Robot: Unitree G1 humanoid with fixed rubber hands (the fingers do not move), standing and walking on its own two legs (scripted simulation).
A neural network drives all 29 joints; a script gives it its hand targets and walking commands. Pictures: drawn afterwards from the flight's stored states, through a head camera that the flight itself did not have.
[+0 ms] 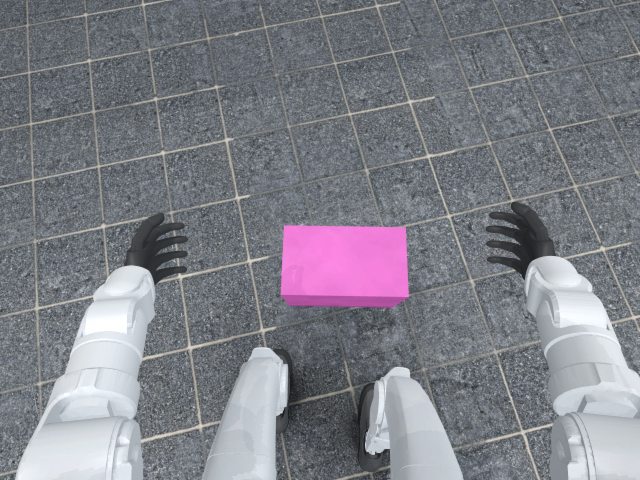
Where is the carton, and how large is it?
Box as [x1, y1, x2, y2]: [281, 225, 408, 307]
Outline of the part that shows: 284,225 281,295 289,305 392,307 408,296 405,227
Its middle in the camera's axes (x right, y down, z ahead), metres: +0.05 +0.07 +0.99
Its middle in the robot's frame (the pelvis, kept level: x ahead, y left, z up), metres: +0.46 -0.01 -0.57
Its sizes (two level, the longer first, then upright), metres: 0.287 0.164 0.216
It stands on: the floor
